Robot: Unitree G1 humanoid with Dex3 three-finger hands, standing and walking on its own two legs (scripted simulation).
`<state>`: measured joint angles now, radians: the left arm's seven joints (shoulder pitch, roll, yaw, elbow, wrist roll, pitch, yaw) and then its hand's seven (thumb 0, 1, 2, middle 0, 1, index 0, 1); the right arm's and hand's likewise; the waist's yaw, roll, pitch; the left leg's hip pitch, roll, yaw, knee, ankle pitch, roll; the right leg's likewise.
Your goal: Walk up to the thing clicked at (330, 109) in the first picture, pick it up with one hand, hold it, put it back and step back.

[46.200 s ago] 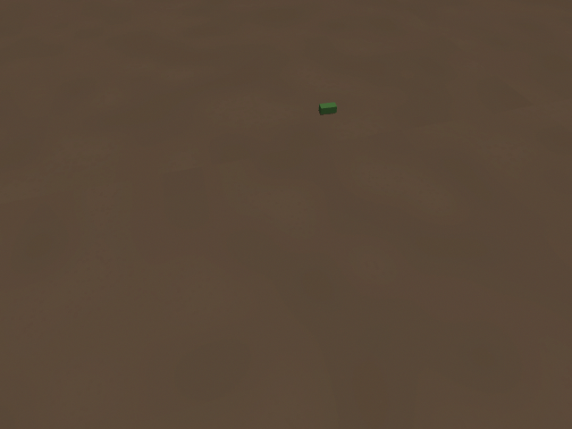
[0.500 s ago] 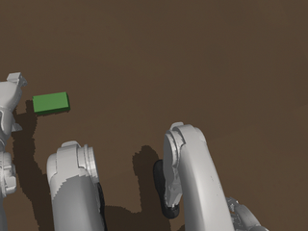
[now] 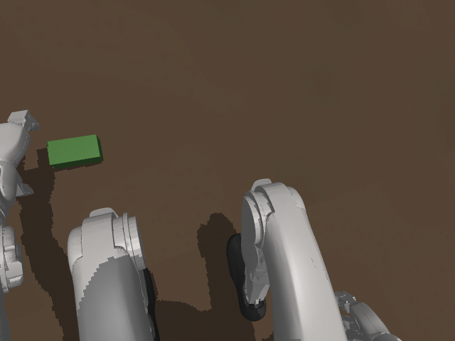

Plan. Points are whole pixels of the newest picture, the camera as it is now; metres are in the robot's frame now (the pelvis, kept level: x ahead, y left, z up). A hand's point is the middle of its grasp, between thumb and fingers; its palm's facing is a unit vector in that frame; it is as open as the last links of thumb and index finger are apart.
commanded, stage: rise first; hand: left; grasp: from above
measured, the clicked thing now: (76, 151) +0.48 +0.25 -0.30
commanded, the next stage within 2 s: approach in 1.90 s
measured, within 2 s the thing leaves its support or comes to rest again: neither
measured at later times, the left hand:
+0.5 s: hand (15, 164) +0.42 +0.32 -0.18, palm faces -0.46 -0.09 -0.88, open 12.9 cm
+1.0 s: hand (15, 164) +0.43 +0.32 -0.18, palm faces -0.45 -0.09 -0.89, open 13.0 cm
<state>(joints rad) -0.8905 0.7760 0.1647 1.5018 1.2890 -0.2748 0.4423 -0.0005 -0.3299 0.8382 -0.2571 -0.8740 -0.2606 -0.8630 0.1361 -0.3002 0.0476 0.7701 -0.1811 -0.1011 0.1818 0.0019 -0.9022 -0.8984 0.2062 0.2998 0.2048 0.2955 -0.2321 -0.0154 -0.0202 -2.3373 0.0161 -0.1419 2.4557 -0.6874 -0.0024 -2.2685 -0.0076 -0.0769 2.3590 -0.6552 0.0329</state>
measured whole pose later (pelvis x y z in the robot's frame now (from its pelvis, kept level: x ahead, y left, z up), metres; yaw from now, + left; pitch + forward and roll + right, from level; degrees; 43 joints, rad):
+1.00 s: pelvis +0.00 +0.00 +0.00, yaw +0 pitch +32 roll -8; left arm -0.88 0.79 0.18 1.51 1.31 -0.29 0.48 0.00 -0.33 0.84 -0.26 -0.86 -0.25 -0.85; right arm 0.14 -0.30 0.05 0.78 -0.20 -0.11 0.19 0.00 -0.90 -0.90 0.21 0.30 0.21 0.30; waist -0.24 -0.02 -0.02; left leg -2.35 0.01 -0.15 2.47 -0.69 0.00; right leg -2.28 -0.01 -0.08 2.37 -0.66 0.03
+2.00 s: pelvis +0.00 +0.00 +0.00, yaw +0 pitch +32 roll -8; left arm -0.91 0.78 0.17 1.54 1.31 -0.26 0.49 0.00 -0.43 0.92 -0.17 -0.93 -0.17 -0.92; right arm 0.13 -0.29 0.05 0.77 -0.20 -0.11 0.20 0.00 -0.90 -0.90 0.21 0.30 0.20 0.30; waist -0.24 -0.01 -0.04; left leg -2.34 0.01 -0.14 2.47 -0.70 0.00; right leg -2.27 0.00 -0.08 2.37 -0.66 0.04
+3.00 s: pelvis +0.00 +0.01 -0.01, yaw -2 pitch +31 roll -11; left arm -0.99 0.77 0.08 1.65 1.36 -0.30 0.55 0.00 -0.58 1.04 -0.10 -0.98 -0.07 -1.00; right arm 0.11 -0.31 0.10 0.75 -0.21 -0.13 0.20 0.00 -0.91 -0.90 0.20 0.30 0.20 0.30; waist -0.29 -0.06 0.01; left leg -2.35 0.01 -0.17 2.51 -0.71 0.01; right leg -2.25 0.00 -0.10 2.38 -0.67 0.04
